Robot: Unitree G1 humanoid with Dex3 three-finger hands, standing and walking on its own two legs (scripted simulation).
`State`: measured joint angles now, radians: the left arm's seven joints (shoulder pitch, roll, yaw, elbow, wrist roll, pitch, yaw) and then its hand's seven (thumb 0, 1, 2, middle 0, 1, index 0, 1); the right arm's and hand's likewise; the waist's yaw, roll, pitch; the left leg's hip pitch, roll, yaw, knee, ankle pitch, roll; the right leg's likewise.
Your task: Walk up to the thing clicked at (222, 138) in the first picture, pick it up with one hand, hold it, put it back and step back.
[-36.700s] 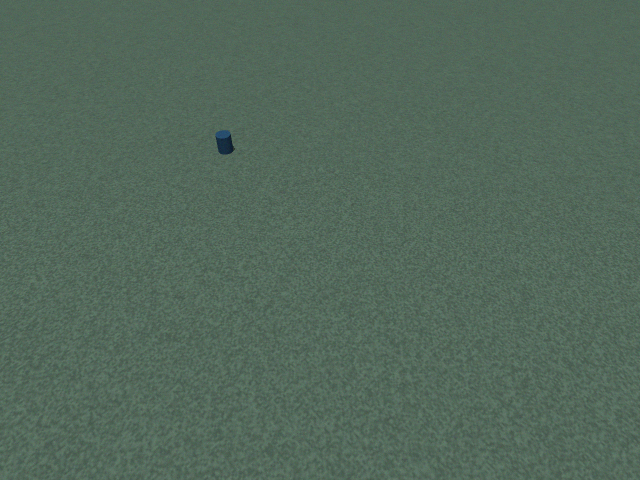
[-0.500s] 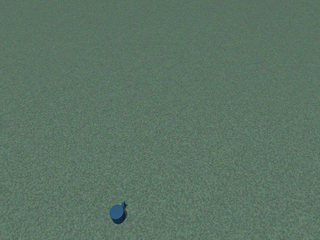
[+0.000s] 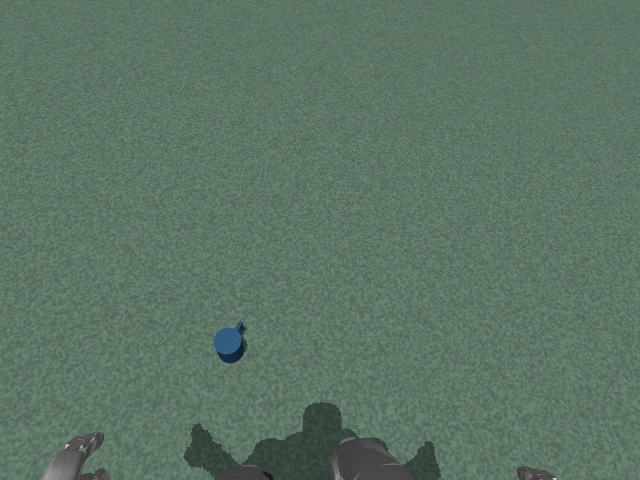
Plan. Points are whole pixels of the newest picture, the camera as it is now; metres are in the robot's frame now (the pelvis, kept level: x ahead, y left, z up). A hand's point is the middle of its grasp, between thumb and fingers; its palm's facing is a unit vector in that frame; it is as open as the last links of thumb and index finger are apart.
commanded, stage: step back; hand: left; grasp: from above
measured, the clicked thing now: (232, 340) +0.49 +0.19 -0.72
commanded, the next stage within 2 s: none
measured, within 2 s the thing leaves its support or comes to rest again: neither
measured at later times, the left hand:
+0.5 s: hand out of the picture +0.02 +0.24 -0.13, palm faces +0.01 -0.91 -0.42, open 7.4 cm
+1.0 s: hand out of the picture -0.21 +0.25 -0.17, palm faces -0.03 -0.91 -0.41, open 7.4 cm
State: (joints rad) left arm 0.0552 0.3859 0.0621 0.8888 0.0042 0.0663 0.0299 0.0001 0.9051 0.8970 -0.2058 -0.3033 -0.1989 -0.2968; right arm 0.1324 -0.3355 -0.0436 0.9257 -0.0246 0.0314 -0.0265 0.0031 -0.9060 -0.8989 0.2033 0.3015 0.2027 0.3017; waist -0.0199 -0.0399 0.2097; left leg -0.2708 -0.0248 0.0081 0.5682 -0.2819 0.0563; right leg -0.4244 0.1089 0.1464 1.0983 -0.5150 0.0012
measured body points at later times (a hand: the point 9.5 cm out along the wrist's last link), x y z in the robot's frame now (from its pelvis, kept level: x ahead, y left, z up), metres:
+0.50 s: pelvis -0.11 -0.02 +0.00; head -0.04 -0.04 +0.44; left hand +0.02 +0.29 -0.10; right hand -0.01 -0.34 -0.13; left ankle -0.16 +0.12 -0.68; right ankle -0.05 -0.13 -0.73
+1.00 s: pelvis -0.28 -0.04 -0.02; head -0.22 -0.04 +0.42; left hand -0.20 +0.29 -0.14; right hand -0.13 -0.35 -0.12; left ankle -0.16 +0.11 -0.73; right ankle -0.31 -0.16 -0.74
